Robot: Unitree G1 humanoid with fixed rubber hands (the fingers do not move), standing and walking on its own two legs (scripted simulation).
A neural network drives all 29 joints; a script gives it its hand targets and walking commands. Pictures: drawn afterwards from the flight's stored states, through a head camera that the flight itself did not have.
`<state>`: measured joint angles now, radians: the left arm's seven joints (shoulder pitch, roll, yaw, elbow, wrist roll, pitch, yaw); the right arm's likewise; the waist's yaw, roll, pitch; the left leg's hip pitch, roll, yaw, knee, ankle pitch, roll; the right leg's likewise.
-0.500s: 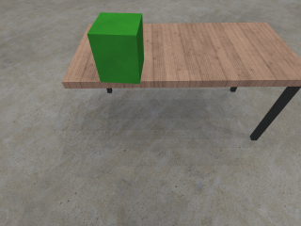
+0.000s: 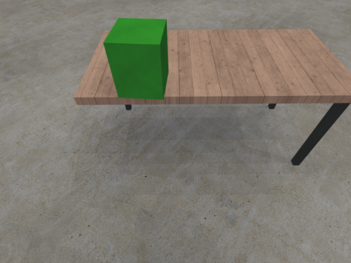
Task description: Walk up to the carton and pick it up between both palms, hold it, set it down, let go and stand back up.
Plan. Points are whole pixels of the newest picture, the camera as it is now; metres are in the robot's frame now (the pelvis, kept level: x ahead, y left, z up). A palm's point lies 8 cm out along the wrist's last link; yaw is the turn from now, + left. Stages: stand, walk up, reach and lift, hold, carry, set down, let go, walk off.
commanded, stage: stand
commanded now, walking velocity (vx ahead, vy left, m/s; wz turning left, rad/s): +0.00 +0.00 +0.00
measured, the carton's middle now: (141, 59) +0.87 +0.18 -0.01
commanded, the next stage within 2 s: walk up in 1.06 s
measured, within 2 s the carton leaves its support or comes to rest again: neither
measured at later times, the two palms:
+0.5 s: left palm out of the picture -0.03 +0.20 -0.15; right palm out of the picture -0.04 -0.20 -0.15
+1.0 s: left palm out of the picture -0.04 +0.20 -0.15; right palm out of the picture -0.04 -0.20 -0.15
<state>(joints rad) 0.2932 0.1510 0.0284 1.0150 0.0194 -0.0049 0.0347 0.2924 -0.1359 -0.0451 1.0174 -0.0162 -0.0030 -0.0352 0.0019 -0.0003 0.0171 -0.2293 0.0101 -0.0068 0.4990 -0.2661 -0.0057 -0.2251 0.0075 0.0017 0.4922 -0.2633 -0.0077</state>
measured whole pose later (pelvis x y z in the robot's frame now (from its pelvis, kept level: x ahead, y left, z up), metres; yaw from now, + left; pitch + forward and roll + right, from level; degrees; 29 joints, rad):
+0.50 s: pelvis -0.01 +0.00 +0.00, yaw +0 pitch -1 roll +0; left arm 0.31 0.11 0.01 1.14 0.02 0.00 0.04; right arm 0.31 -0.09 -0.03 1.14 -0.02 0.00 -0.04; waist 0.00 0.00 0.03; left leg -0.21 0.01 -0.01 0.46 -0.23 -0.01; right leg -0.20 0.01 0.00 0.45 -0.23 -0.01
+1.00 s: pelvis -0.01 +0.00 +0.00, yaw +0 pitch -1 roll +0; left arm 0.32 0.10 0.00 1.16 0.02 -0.01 0.04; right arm 0.33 -0.09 -0.02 1.15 -0.02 0.00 -0.04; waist 0.00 0.00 0.02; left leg -0.22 0.01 -0.01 0.45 -0.22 -0.01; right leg -0.21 0.01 0.00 0.44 -0.22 -0.01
